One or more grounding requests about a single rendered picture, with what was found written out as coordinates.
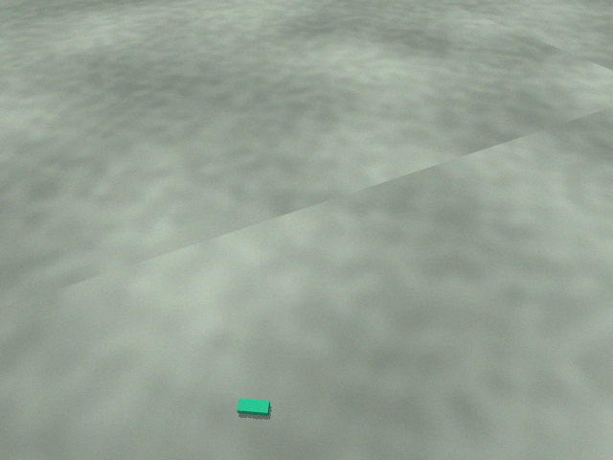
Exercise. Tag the small box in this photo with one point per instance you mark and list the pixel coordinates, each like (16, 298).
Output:
(253, 407)

